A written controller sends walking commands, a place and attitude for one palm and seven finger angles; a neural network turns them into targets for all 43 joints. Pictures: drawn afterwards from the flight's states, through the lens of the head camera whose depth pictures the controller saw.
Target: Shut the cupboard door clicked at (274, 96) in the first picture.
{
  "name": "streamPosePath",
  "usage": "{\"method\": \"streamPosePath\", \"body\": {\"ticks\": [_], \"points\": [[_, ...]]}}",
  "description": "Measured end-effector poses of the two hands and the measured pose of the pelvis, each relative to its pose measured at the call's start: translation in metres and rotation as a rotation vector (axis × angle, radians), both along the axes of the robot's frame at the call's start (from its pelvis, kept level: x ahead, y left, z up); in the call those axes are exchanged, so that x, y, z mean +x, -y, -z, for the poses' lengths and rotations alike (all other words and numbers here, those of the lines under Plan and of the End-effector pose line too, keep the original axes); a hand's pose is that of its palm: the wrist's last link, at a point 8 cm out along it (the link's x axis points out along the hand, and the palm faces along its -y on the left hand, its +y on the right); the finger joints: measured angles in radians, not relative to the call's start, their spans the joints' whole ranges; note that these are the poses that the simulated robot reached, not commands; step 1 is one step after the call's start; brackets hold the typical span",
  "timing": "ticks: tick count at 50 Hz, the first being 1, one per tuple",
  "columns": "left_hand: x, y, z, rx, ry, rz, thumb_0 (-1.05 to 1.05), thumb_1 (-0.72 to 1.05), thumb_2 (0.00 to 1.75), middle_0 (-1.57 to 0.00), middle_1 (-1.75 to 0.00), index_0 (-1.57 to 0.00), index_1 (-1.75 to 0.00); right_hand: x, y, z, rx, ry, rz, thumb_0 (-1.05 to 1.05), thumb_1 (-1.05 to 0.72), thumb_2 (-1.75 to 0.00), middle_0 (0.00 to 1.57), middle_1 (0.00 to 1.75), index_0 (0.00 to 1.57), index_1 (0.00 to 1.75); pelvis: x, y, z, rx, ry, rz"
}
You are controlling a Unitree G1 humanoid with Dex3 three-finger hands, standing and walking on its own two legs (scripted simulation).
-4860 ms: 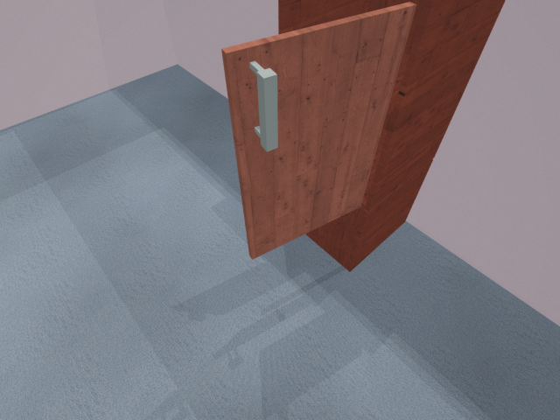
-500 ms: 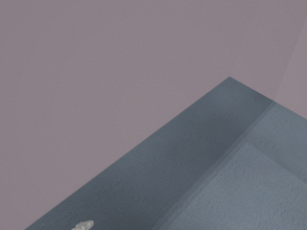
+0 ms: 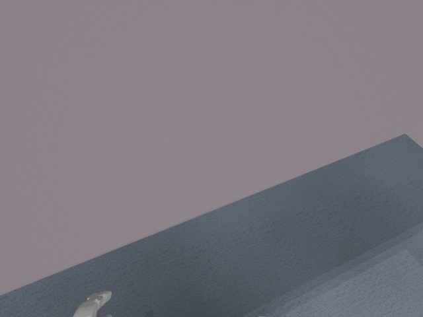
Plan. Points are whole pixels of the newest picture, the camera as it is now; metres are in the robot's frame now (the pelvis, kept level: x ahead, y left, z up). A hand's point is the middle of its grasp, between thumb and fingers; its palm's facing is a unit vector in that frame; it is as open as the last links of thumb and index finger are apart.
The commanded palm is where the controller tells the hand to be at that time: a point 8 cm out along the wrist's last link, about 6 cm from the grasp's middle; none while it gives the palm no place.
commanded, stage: turn to face it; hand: left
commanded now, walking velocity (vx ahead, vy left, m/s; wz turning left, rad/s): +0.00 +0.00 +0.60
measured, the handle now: out of the picture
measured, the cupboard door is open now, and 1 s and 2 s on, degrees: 78 78 78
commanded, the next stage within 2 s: none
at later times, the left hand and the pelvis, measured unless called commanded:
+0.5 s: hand out of the picture +0.01 +0.21 -0.18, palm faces +0.36 -0.90 -0.22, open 7.4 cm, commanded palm none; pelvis +0.03 +0.00 +0.00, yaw +20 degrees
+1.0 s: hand out of the picture +0.03 +0.15 -0.15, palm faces +0.57 -0.79 -0.23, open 7.4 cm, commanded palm none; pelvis +0.07 -0.05 +0.01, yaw +38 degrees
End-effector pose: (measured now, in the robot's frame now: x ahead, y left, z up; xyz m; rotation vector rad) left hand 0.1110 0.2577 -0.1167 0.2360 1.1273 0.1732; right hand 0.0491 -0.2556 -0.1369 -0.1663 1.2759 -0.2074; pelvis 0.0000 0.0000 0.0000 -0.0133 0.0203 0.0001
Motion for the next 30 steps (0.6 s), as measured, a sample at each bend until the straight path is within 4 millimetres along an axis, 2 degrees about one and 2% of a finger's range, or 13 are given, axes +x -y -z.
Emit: {"method": "streamPosePath", "body": {"ticks": [3, 9, 15, 20, 24, 30], "points": [[-0.013, 0.009, 0.002, 0.027, 0.011, -0.039, 0.01, 0.91, 0.9, -0.2, -0.3, -0.2, -0.3, 0.024, 0.016, 0.011, 0.012, 0.007, -0.035, 0.0, -0.9, -0.9, 0.2, 0.3, 0.21, 0.3, 0.004, 0.014, 0.007, 0.022, 0.002, -0.045], [-0.054, 0.029, 0.001, -0.008, -0.089, -0.14, 0.01, 0.91, 0.9, -0.2, -0.3, -0.2, -0.3, 0.074, 0.023, -0.004, 0.011, 0.019, -0.13, 0.0, -0.9, -0.9, 0.19, 0.3, 0.2, 0.3, 0.015, 0.023, -0.005, 0.039, -0.01, -0.134], [-0.094, 0.037, 0.016, -0.079, -0.152, -0.247, 0.01, 0.9, 0.9, -0.2, -0.3, -0.2, -0.3, 0.127, -0.001, -0.015, -0.004, 0.052, -0.268, 0.0, -0.91, -0.9, 0.19, 0.3, 0.2, 0.3, 0.024, 0.019, -0.005, 0.043, -0.018, -0.221], [-0.124, 0.021, 0.04, -0.113, -0.201, -0.351, 0.01, 0.9, 0.9, -0.2, -0.3, -0.2, -0.3, 0.164, -0.034, -0.015, -0.027, 0.122, -0.379, 0.0, -0.9, -0.9, 0.19, 0.3, 0.2, 0.3, 0.027, 0.006, 0.009, 0.024, -0.01, -0.293], [-0.123, 0.007, 0.034, -0.094, -0.193, -0.402, 0.01, 0.91, 0.9, -0.2, -0.3, -0.2, -0.3, 0.168, -0.047, -0.023, -0.034, 0.126, -0.418, 0.0, -0.9, -0.9, 0.2, 0.3, 0.2, 0.3, 0.031, 0.004, 0.002, 0.007, -0.003, -0.332], [-0.094, -0.007, 0.012, -0.051, -0.074, -0.437, 0.01, 0.91, 0.9, -0.2, -0.3, -0.2, -0.3, 0.16, -0.047, -0.021, -0.02, 0.066, -0.448, 0.0, -0.9, -0.9, 0.2, 0.3, 0.21, 0.3, 0.039, 0.008, -0.007, -0.003, 0.004, -0.395]]}}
